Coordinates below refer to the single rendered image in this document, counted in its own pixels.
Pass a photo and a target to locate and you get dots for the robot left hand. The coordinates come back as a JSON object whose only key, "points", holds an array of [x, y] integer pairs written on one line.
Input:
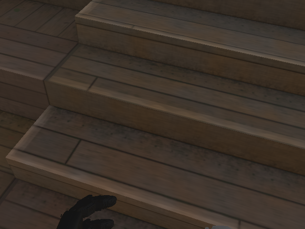
{"points": [[73, 219]]}

